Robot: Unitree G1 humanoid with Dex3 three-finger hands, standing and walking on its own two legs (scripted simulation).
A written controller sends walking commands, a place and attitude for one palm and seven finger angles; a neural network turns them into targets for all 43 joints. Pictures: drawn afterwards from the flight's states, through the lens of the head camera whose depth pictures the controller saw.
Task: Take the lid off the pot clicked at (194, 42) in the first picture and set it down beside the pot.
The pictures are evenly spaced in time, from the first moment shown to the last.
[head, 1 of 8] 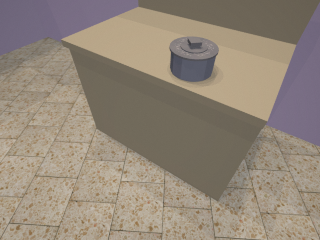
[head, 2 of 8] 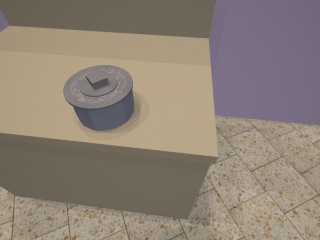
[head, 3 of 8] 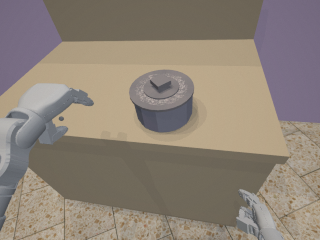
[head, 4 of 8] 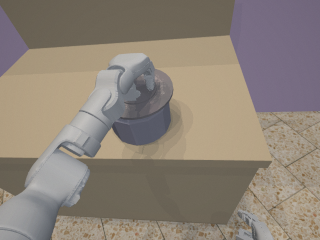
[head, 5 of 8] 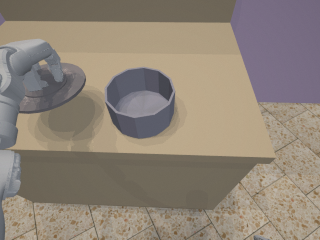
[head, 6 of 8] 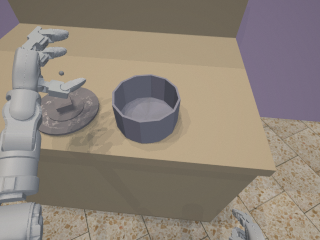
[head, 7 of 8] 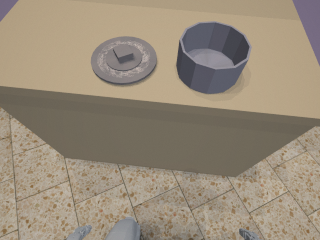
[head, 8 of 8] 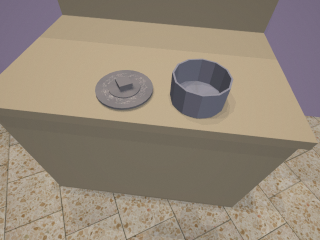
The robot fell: no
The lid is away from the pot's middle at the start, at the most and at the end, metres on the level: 0.00 0.26 0.26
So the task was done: yes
